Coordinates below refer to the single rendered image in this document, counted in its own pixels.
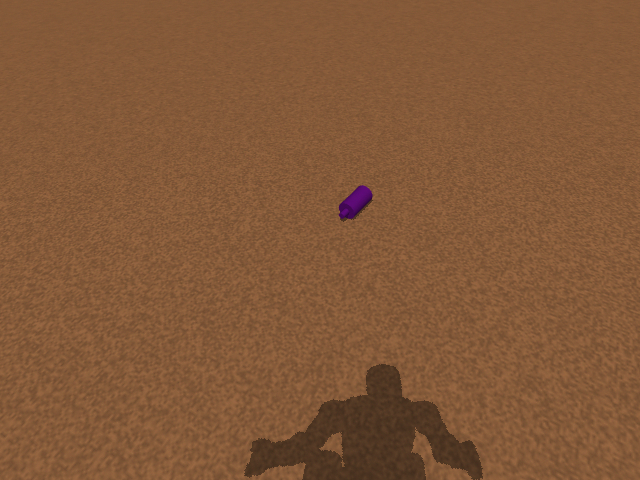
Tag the bottle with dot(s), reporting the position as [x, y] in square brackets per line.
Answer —
[355, 202]

